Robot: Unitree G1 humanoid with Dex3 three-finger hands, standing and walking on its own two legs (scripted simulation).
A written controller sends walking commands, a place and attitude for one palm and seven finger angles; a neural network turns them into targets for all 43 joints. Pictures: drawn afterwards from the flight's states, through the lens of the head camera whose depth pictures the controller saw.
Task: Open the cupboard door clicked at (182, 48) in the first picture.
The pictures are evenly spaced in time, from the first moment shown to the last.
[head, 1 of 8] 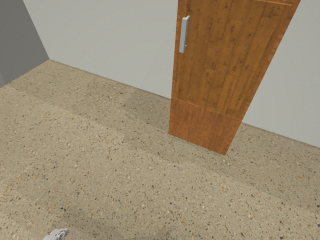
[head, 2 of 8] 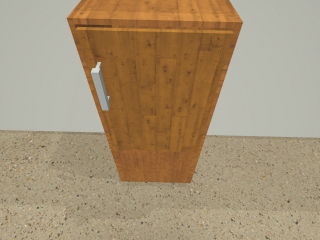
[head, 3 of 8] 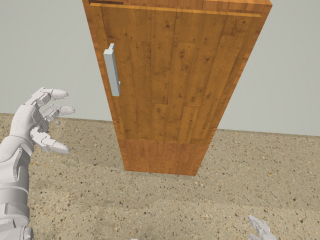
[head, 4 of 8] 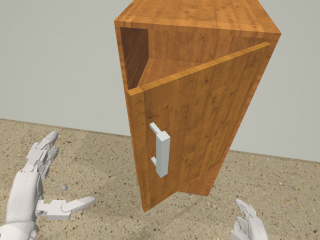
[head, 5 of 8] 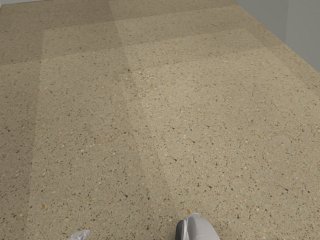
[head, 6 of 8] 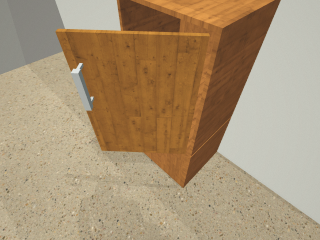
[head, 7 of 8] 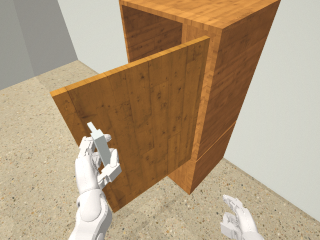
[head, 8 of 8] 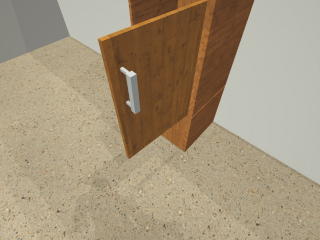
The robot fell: no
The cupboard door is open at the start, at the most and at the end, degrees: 0 85 84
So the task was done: yes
